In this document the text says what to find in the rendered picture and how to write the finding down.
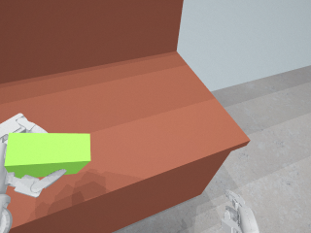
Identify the sponge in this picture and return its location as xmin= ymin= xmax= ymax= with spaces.
xmin=4 ymin=132 xmax=91 ymax=179

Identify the left robot hand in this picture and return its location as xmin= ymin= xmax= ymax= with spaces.
xmin=0 ymin=113 xmax=67 ymax=198

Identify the table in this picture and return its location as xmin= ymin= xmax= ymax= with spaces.
xmin=0 ymin=0 xmax=251 ymax=233

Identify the right robot hand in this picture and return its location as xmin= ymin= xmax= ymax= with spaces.
xmin=221 ymin=189 xmax=259 ymax=233

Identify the left robot forearm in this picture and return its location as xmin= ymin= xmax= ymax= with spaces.
xmin=0 ymin=194 xmax=13 ymax=233

